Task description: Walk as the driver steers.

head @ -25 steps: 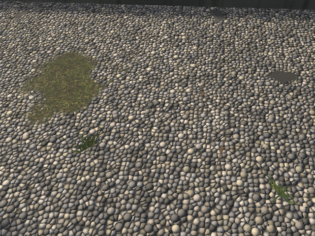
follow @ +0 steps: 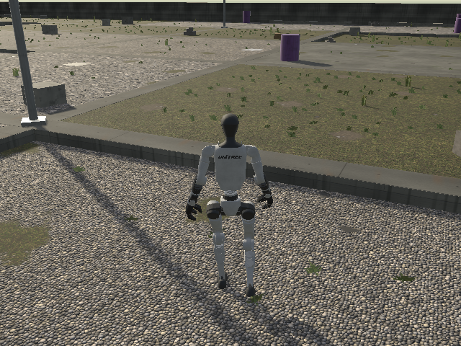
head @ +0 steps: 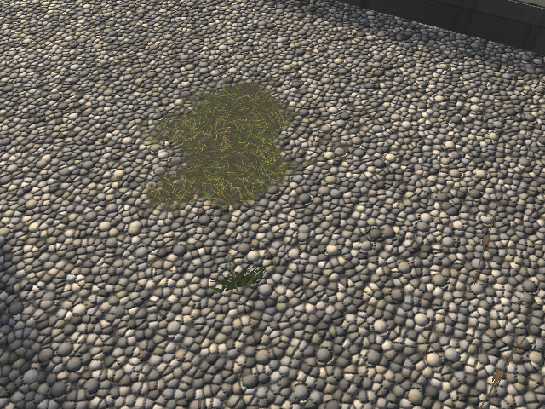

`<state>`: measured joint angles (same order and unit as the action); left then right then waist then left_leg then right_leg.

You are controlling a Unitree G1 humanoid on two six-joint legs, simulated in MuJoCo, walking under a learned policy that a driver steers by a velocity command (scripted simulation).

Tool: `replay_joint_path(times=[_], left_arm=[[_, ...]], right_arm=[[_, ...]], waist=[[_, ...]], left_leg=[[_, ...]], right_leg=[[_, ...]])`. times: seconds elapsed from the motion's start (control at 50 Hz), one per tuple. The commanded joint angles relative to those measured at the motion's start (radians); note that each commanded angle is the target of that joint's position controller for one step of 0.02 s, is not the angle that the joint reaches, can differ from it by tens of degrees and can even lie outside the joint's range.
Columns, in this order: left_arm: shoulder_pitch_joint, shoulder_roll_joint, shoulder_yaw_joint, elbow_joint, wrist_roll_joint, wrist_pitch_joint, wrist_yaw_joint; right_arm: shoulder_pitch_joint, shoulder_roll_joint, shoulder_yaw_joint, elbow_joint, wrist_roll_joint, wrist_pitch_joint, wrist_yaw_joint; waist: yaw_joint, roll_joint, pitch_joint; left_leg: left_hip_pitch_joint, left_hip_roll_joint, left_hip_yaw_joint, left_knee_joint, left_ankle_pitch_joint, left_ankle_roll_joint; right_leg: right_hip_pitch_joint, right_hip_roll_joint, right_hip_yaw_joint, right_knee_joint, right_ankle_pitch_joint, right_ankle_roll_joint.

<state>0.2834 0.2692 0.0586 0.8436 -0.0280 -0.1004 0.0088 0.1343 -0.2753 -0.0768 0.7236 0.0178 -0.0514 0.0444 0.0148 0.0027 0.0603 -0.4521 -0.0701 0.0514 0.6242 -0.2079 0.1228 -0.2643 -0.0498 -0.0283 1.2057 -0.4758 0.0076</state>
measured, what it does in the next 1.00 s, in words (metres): walks ahead, turning right: right foot, then left foot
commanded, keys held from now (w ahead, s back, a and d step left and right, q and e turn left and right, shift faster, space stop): w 0.06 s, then w+e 0.02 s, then e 0.58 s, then w+e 0.06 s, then w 0.28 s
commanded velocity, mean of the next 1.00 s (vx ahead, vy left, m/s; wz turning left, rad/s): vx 0.24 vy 0.00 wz -0.24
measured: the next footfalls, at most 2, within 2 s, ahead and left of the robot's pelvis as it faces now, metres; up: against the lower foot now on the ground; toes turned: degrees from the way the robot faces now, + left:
right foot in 0.40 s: +0.38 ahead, -0.12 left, +0.00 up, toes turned -3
left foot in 0.82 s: +0.37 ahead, +0.11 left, +0.00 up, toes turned -19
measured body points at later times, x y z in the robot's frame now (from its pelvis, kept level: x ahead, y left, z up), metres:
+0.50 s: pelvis +0.23 -0.03 +0.00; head +0.28 -0.04 +0.45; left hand +0.40 +0.23 -0.09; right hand +0.35 -0.31 -0.11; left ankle +0.13 +0.09 -0.63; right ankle +0.34 -0.11 -0.72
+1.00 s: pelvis +0.34 +0.00 +0.03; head +0.34 +0.03 +0.48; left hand +0.58 +0.20 -0.07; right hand +0.27 -0.28 -0.08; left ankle +0.33 +0.12 -0.72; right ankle +0.34 -0.16 -0.64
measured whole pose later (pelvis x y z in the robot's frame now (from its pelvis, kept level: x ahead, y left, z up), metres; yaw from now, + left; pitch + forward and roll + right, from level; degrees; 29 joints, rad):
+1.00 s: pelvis +0.34 +0.00 +0.03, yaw -18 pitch +3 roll -2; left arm 0.21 0.29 0.07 0.65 -0.01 -0.03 0.00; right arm 0.41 -0.25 -0.06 0.80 0.00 -0.07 -0.01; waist -0.06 -0.04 -0.07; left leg -0.18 0.01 -0.03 0.39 -0.26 0.02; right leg -0.62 0.04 0.09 1.00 -0.20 -0.01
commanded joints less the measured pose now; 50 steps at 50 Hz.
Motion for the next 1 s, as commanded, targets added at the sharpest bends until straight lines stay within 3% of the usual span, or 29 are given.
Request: replay_joint_path(times=[0.02,0.04,0.1,0.16,0.2,0.24,0.28,0.34,0.38,0.4,0.42,0.44,0.46,0.48,0.5,0.52,0.56,0.6,0.66,0.74,0.8,0.82,0.84,0.86,0.88,0.9,0.92,0.96,1.0], left_arm=[[-0.064,0.127,0.023,-0.11,0.009,-0.055,0.003],[-0.035,0.132,0.03,-0.102,0.02,-0.04,0.002],[-0.007,0.095,0.026,-0.094,0.029,-0.002,0.001],[-0.069,0.068,0.014,-0.112,0.033,0.007,0.004],[-0.125,0.046,0.003,-0.118,0.027,0.001,-0.006],[-0.175,0.04,-0.002,-0.129,0.021,-0.003,-0.021],[-0.191,0.057,0.002,-0.141,0.016,-0.002,-0.035],[-0.184,0.103,0.018,-0.168,0.027,-0.003,-0.057],[-0.051,0.136,0.038,-0.146,0.035,-0.005,-0.066],[0.041,0.188,0.056,-0.133,0.038,-0.007,-0.058],[0.078,0.267,0.072,-0.154,0.049,0.0,-0.044],[0.075,0.249,0.057,-0.17,0.062,0.008,-0.036],[0.025,0.194,0.049,-0.2,0.045,0.023,-0.031],[-0.044,0.157,0.04,-0.223,0.032,0.039,-0.024],[-0.082,0.137,0.031,-0.231,0.02,0.055,-0.019],[-0.107,0.131,0.027,-0.24,0.017,0.065,-0.014],[-0.135,0.153,0.037,-0.256,0.035,0.083,-0.009],[-0.117,0.172,0.048,-0.261,0.039,0.091,0.003],[-0.114,0.182,0.056,-0.274,0.026,0.104,0.019],[-0.12,0.179,0.056,-0.288,0.019,0.118,0.025],[-0.103,0.134,0.039,-0.28,0.018,0.121,0.023],[-0.108,0.082,0.022,-0.284,0.021,0.117,0.021],[-0.122,0.017,0.007,-0.307,0.013,0.102,0.018],[-0.158,0.088,0.025,-0.337,0.006,0.074,0.013],[-0.133,0.134,0.039,-0.311,0.004,0.062,0.007],[-0.102,0.144,0.043,-0.279,0.013,0.059,0.001],[-0.094,0.134,0.043,-0.263,0.023,0.056,-0.001],[-0.128,0.097,0.034,-0.261,0.029,0.048,-0.01],[-0.168,0.067,0.024,-0.27,0.022,0.042,-0.014]], right_arm=[[0.106,-0.091,-0.026,-0.036,-0.001,-0.02,-0.01],[0.072,-0.064,-0.015,-0.05,-0.013,-0.023,-0.013],[0.083,-0.09,-0.016,-0.03,-0.016,-0.038,-0.019],[0.1,-0.105,-0.014,-0.004,-0.024,-0.039,-0.038],[0.113,-0.102,-0.008,0.009,-0.025,-0.033,-0.049],[0.142,-0.111,-0.006,0.028,-0.028,-0.029,-0.058],[0.133,-0.12,-0.006,0.04,-0.032,-0.022,-0.063],[0.092,-0.136,-0.014,0.04,-0.022,0.002,-0.075],[0.056,-0.138,-0.016,0.024,-0.011,0.023,-0.09],[0.063,-0.134,-0.013,0.011,-0.017,0.026,-0.095],[0.127,-0.092,0.001,-0.024,-0.049,0.018,-0.089],[0.2,-0.046,0.023,-0.029,-0.048,0.008,-0.071],[0.178,-0.119,0.01,-0.015,-0.024,0.007,-0.055],[0.108,-0.128,0.007,-0.034,-0.01,0.018,-0.053],[0.07,-0.118,0.006,-0.034,-0.018,0.032,-0.06],[0.054,-0.123,0.0,-0.044,-0.028,0.048,-0.071],[0.077,-0.081,0.008,-0.048,-0.029,0.062,-0.077],[0.09,-0.067,0.011,-0.041,-0.028,0.058,-0.086],[0.062,-0.071,0.011,-0.044,-0.025,0.057,-0.092],[0.06,-0.088,0.002,-0.057,-0.016,0.035,-0.076],[0.155,-0.066,-0.001,-0.025,-0.016,0.006,-0.058],[0.222,-0.101,-0.01,-0.013,-0.031,-0.004,-0.06],[0.26,-0.189,-0.027,-0.005,-0.054,-0.006,-0.059],[0.231,-0.237,-0.046,-0.011,-0.071,-0.021,-0.049],[0.171,-0.185,-0.036,-0.026,-0.048,-0.033,-0.056],[0.151,-0.143,-0.025,-0.026,-0.026,-0.039,-0.061],[0.155,-0.131,-0.021,-0.024,-0.016,-0.038,-0.062],[0.199,-0.116,-0.012,-0.002,-0.016,-0.04,-0.062],[0.248,-0.103,-0.007,0.017,-0.017,-0.04,-0.061]], waist=[[-0.042,-0.013,-0.149],[-0.01,0.001,-0.135],[0.016,0.017,-0.105],[0.003,0.043,-0.072],[-0.03,0.058,-0.076],[-0.063,0.06,-0.091],[-0.068,0.071,-0.093],[-0.044,0.083,-0.093],[0.023,0.074,-0.145],[0.062,0.008,-0.209],[0.026,-0.185,-0.315],[-0.004,-0.303,-0.46],[0.024,-0.158,-0.469],[0.017,-0.072,-0.355],[0.0,0.018,-0.249],[-0.02,0.017,-0.194],[-0.048,-0.073,-0.152],[-0.039,-0.113,-0.188],[-0.018,-0.126,-0.225],[-0.014,-0.191,-0.231],[-0.061,-0.167,-0.192],[-0.085,-0.068,-0.166],[-0.073,0.176,-0.125],[-0.06,0.243,-0.015],[-0.025,0.179,0.025],[-0.014,0.145,0.018],[-0.015,0.128,-0.004],[-0.036,0.119,-0.008],[-0.061,0.127,-0.011]], left_leg=[[0.465,0.301,-0.467,-0.341,0.179,0.194],[0.377,0.271,-0.402,-0.364,0.253,0.18],[0.269,0.247,-0.277,-0.406,0.491,0.171],[0.235,0.196,-0.122,-0.397,0.735,0.111],[0.245,0.159,-0.049,-0.392,0.715,0.055],[0.292,0.177,-0.037,-0.384,0.664,0.031],[0.352,0.213,-0.039,-0.36,0.634,0.032],[0.458,0.266,-0.056,-0.24,0.721,0.037],[0.466,0.242,-0.039,-0.042,0.83,0.004],[0.388,0.173,0.002,0.17,0.701,-0.049],[0.102,0.031,0.034,0.526,0.156,-0.124],[-0.151,-0.091,-0.104,0.771,-0.48,-0.161],[-0.184,-0.01,-0.21,0.834,-0.411,-0.148],[-0.219,0.026,-0.186,0.81,-0.341,-0.146],[-0.218,0.061,-0.166,0.726,-0.294,-0.149],[-0.174,0.084,-0.161,0.63,-0.257,-0.151],[-0.074,0.063,-0.116,0.467,-0.213,-0.165],[-0.041,0.05,-0.114,0.364,-0.191,-0.186],[-0.016,0.048,-0.134,0.251,-0.121,-0.197],[0.058,0.032,-0.1,0.111,-0.145,-0.176],[0.263,0.041,-0.048,-0.12,-0.092,-0.115],[0.353,0.177,-0.2,-0.243,-0.221,-0.065],[0.401,0.376,-0.533,-0.388,-0.478,0.032],[0.309,0.458,-0.784,-0.483,-0.619,0.137],[0.311,0.439,-0.709,-0.469,-0.573,0.123],[0.339,0.386,-0.599,-0.45,-0.47,0.083],[0.366,0.348,-0.522,-0.446,-0.394,0.054],[0.36,0.306,-0.408,-0.463,-0.248,0.043],[0.374,0.288,-0.336,-0.474,-0.141,0.048]], right_leg=[[-0.466,-0.071,0.105,0.049,0.133,-0.027],[-0.393,-0.096,0.111,0.006,0.169,-0.021],[-0.341,-0.101,0.076,-0.09,0.235,0.012],[-0.343,-0.078,0.04,-0.273,0.394,0.026],[-0.293,-0.047,0.016,-0.447,0.551,0.01],[-0.262,-0.019,0.009,-0.555,0.67,-0.002],[-0.264,-0.005,0.024,-0.602,0.656,-0.014],[-0.309,0.02,0.017,-0.629,0.471,-0.05],[-0.18,0.074,-0.021,-0.709,0.448,-0.085],[-0.006,0.041,0.05,-0.761,0.721,-0.131],[0.279,-0.174,0.35,-0.699,1.153,-0.265],[0.486,-0.345,0.689,-0.758,1.216,-0.444],[0.432,-0.302,0.626,-0.786,0.967,-0.407],[0.309,-0.252,0.524,-0.808,0.766,-0.353],[0.154,-0.207,0.455,-0.853,0.621,-0.308],[0.032,-0.171,0.424,-0.886,0.502,-0.28],[-0.105,-0.089,0.363,-0.922,0.438,-0.253],[-0.093,-0.079,0.354,-0.909,0.471,-0.258],[-0.071,-0.075,0.389,-0.897,0.327,-0.236],[-0.09,-0.066,0.463,-0.921,-0.047,-0.207],[-0.197,-0.016,0.425,-0.858,-0.181,-0.152],[-0.306,0.046,0.353,-0.69,-0.192,-0.098],[-0.494,0.191,0.145,-0.401,-0.109,-0.048],[-0.609,0.14,0.225,-0.262,-0.041,-0.056],[-0.635,0.113,0.261,-0.205,0.061,-0.061],[-0.628,0.101,0.242,-0.19,0.136,-0.049],[-0.618,0.089,0.211,-0.181,0.187,-0.038],[-0.588,0.058,0.141,-0.164,0.294,-0.019],[-0.574,0.028,0.088,-0.205,0.355,-0.003]])
Velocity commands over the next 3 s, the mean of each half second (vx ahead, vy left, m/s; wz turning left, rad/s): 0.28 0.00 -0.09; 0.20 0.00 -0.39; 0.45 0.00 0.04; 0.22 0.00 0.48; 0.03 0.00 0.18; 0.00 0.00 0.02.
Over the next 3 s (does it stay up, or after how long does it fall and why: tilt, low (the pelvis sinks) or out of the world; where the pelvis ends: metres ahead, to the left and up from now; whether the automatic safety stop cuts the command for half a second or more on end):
stays up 0.80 -0.19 0.01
